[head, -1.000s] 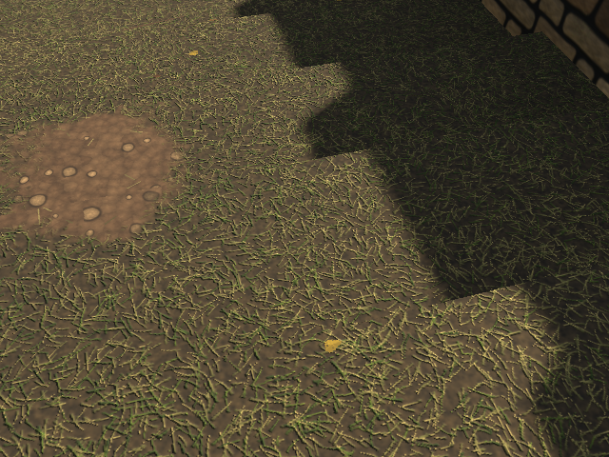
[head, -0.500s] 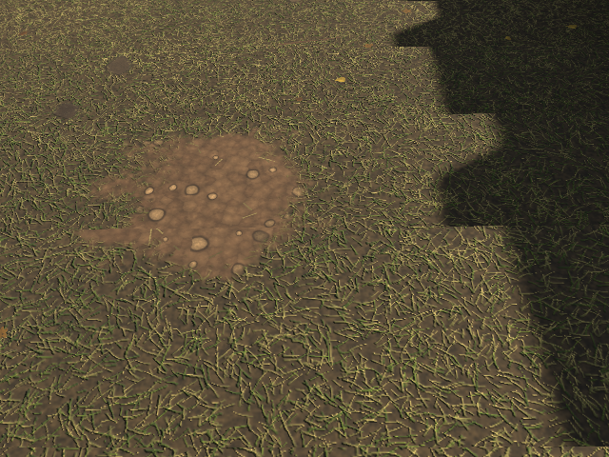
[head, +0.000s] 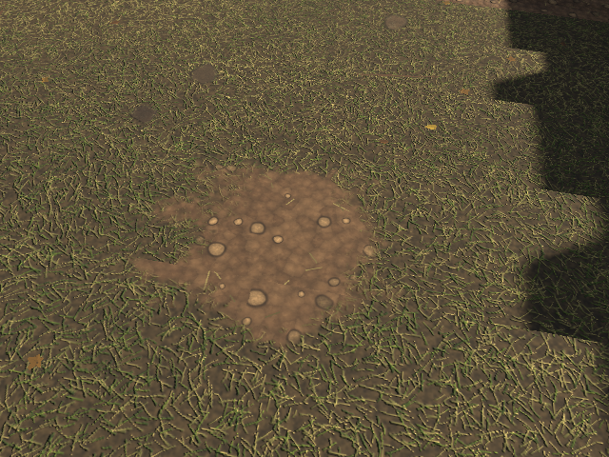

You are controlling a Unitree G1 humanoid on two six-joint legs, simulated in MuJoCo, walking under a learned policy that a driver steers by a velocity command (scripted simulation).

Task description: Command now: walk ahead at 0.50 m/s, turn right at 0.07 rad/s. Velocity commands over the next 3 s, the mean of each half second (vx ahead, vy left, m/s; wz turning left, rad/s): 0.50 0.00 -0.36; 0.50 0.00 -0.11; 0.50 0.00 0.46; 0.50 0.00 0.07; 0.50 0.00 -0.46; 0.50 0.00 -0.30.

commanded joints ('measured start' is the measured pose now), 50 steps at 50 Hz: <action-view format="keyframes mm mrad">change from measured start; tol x32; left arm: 1 43 77 18 -7 -12 -3 -5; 18 -265 66 23 -109 2 -73 -35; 24 462 127 61 166 26 -26 -20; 50 326 116 16 187 9 -55 54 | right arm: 1 32 -148 -30 -39 -21 -30 -7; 16 270 -137 -14 103 -49 -73 -69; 50 -250 -25 20 -114 -21 2 21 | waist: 1 -4 130 -41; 18 -88 22 214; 27 168 73 -492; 33 -69 152 39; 50 27 -39 -38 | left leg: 1 -28 285 -70 -68 506 24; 13 297 387 39 173 983 11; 16 569 379 -29 136 472 -14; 19 114 265 136 155 263 -45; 23 -80 264 166 837 511 -65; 25 -565 62 171 1730 -601 -108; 26 -774 112 -55 1840 -609 -115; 38 -448 278 -7 596 291 -127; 50 -352 57 111 337 -96 19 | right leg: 1 88 44 -2 65 167 -41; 17 -519 85 17 -109 24 -112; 20 288 137 -118 -461 722 -86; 24 867 108 -92 -502 687 -203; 26 1362 -286 329 -86 1372 -412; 31 441 -247 570 -521 97 -433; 34 21 -18 254 -656 205 -299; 46 757 -98 105 -588 385 -183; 50 714 -72 -9 -332 885 -147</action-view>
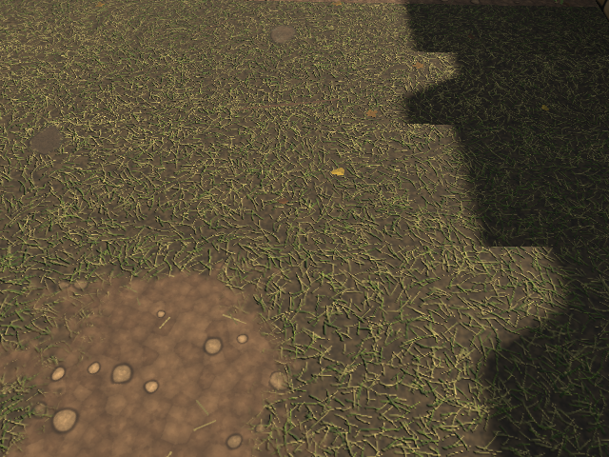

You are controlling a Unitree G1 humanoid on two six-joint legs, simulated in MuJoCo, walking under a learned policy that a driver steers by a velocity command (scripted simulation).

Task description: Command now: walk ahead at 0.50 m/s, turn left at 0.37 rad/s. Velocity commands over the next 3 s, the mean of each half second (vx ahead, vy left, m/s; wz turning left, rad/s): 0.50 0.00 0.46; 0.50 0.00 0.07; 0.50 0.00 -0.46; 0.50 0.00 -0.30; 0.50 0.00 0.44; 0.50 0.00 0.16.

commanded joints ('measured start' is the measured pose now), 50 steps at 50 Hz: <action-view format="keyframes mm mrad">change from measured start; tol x32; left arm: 1 12 151 24 -23 -9 -6 7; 16 -327 71 -11 -271 -4 20 -32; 23 116 174 33 -139 19 -32 -41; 50 141 108 38 -16 -34 22 22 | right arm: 1 218 -97 -40 13 -12 -20 -6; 25 445 -59 -57 -13 -15 -26 -44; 39 -201 -130 -58 -142 -17 -11 16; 50 384 -208 -74 130 -56 -33 -10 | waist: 1 -149 -65 -108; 3 -182 246 -286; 24 44 -283 -146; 50 -168 172 -100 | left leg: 1 321 -77 30 -99 -42 85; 3 838 388 -763 -270 8 339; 12 175 89 -304 -415 304 162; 22 205 86 -366 -11 599 84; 26 -278 -109 -194 757 -392 -2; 38 -481 69 -114 225 227 -56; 47 129 115 -84 -312 669 -66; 50 779 217 -126 -274 903 -49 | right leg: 1 -85 -280 20 382 1186 -22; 2 -316 -231 -33 685 884 10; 3 -717 -22 -46 1051 -82 59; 17 -423 -106 33 552 506 120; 23 -61 -111 83 244 224 43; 26 -7 -544 794 25 412 -219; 35 -156 -318 220 -3 599 -111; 40 -172 -263 198 -40 190 -75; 49 -264 -118 111 889 227 -39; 50 -541 -26 102 1265 -333 -25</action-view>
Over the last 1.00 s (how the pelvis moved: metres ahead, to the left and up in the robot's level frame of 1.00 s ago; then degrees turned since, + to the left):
0.57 -0.19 -0.17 -16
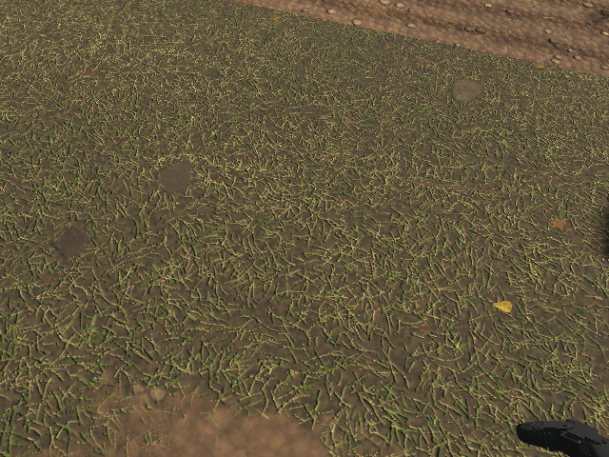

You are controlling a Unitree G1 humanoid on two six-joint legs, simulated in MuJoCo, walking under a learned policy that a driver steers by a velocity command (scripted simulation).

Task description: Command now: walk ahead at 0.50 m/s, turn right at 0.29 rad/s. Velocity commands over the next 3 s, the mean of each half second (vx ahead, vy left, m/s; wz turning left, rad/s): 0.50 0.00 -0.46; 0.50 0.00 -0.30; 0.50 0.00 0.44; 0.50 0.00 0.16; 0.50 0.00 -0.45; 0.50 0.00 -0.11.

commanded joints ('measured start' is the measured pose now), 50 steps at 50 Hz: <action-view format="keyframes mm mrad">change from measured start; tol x32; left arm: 1 205 36 26 1 -70 16 22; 18 -565 10 2 -235 1 58 -95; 25 -123 265 85 -162 -16 60 -44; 50 -168 175 41 -110 13 -3 3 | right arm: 1 567 -180 -42 144 -2 -7 -4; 50 276 -134 -48 10 7 44 3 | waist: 1 -129 213 -279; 8 -92 26 55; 24 -52 -334 -261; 50 -144 -123 10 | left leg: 1 932 296 -130 458 903 1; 5 341 338 -311 23 -411 147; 8 -17 263 -182 -71 -316 159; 22 324 192 240 374 228 51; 23 142 155 264 667 44 13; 24 -302 -31 231 1033 -861 -47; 25 -479 -100 18 1111 -883 -54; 40 -217 -41 16 584 -240 -43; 50 -205 -141 10 557 -588 106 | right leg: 1 -705 20 104 743 -78 -70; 13 -559 -120 -21 -125 807 -31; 22 -252 58 -189 -437 511 -160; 25 352 -387 758 -780 402 -387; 32 -163 -156 247 -813 917 -240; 50 141 -224 54 -546 1647 -137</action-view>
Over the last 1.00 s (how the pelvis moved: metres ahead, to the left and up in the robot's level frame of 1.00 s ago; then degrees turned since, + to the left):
0.51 0.15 -0.10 15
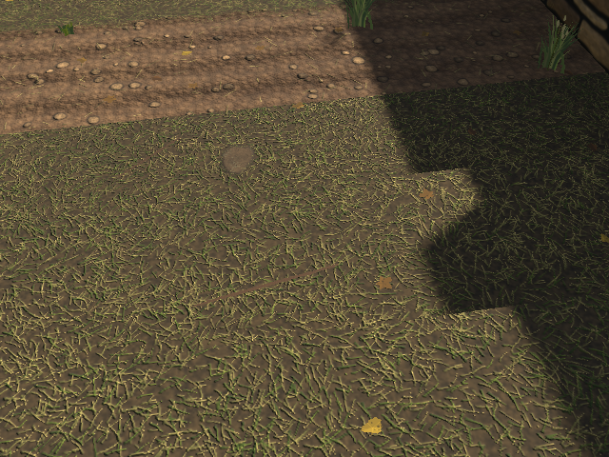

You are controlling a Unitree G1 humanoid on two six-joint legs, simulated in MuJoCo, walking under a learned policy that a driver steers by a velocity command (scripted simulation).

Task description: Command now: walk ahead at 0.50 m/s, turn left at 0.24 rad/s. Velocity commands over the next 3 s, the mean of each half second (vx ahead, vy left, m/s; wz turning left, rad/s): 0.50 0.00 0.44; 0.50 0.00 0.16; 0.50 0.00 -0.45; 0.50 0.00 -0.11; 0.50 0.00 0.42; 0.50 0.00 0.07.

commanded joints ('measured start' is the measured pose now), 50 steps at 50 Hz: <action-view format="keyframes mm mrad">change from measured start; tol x64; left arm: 1 -99 160 29 -64 1 -6 9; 50 28 52 13 -6 -29 14 -25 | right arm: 1 227 -117 -38 32 2 -7 -4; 50 83 -41 10 2 24 -49 -50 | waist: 1 -141 -88 -5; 50 -66 56 44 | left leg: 1 241 -61 53 -67 -113 63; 6 581 335 -724 -538 287 350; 16 157 -1 -304 -509 -20 103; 28 -498 -7 -123 942 -571 22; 50 455 313 -251 -672 101 92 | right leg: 1 -112 -297 -20 302 1370 -39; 4 -828 6 -66 1275 -86 68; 24 -112 -236 19 -286 1082 115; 26 501 -517 133 326 1746 51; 30 201 -597 432 78 457 -203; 44 -191 -302 -36 256 857 -13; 46 -690 -109 -108 900 -192 37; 50 -728 -205 4 847 37 38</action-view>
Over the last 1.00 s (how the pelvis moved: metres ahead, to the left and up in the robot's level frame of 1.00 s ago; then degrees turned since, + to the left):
0.47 -0.10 -0.05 -23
